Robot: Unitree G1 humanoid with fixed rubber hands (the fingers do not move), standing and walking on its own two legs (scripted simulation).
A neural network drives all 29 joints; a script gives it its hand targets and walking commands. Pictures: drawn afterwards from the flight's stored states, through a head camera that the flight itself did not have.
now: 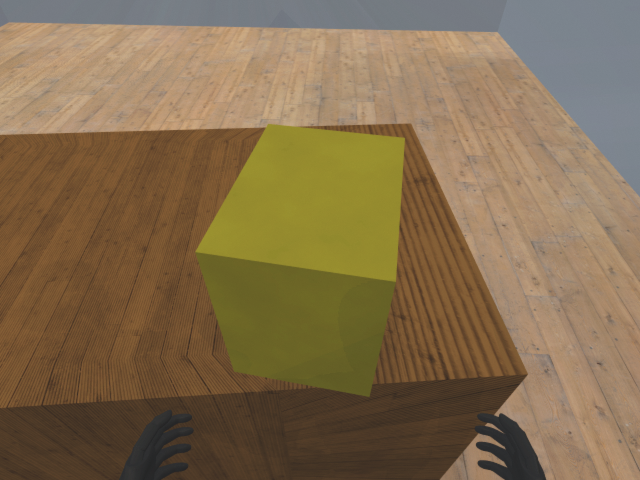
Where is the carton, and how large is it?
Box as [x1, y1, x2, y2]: [195, 124, 404, 396]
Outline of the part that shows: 268,124 195,251 234,371 369,396 395,283 404,138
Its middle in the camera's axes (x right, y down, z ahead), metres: -0.01 +0.03 +0.60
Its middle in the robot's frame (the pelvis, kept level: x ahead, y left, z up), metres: +0.44 +0.05 +0.03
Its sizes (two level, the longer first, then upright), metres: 0.282 0.215 0.279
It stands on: a pedestal, 0.67 m high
